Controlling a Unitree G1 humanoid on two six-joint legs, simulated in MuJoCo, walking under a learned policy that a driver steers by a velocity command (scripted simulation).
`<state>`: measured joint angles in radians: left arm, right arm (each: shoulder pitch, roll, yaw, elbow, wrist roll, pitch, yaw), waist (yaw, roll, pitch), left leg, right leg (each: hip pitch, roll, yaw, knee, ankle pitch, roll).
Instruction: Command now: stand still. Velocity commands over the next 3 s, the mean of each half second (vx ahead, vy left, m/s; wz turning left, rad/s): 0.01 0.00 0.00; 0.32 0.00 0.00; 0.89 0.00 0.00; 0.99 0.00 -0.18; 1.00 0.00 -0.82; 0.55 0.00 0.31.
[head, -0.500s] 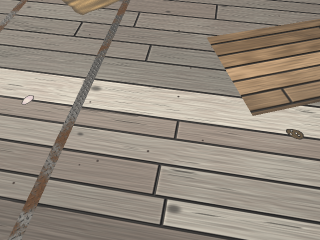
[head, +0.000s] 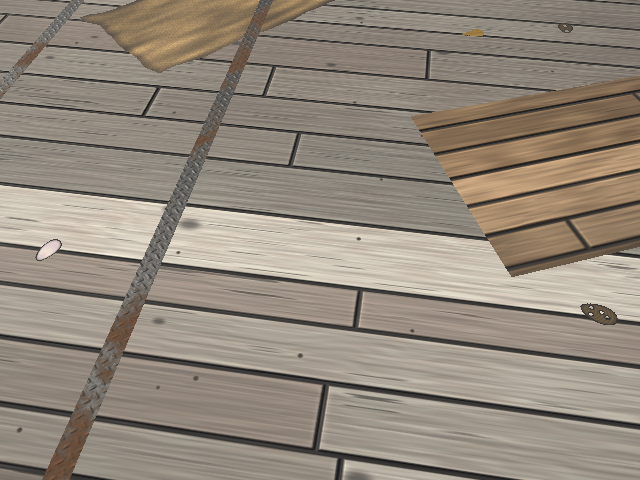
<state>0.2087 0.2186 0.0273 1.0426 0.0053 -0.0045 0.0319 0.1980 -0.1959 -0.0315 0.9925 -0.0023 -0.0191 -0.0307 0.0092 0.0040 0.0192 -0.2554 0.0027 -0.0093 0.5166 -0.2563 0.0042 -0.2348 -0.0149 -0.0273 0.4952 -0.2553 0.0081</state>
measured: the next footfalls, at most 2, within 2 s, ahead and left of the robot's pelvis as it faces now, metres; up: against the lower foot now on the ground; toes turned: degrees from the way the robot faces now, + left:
right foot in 1.38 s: +0.55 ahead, -0.15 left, +0.00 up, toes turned -3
left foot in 1.90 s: +1.04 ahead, +0.08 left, +0.00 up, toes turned -3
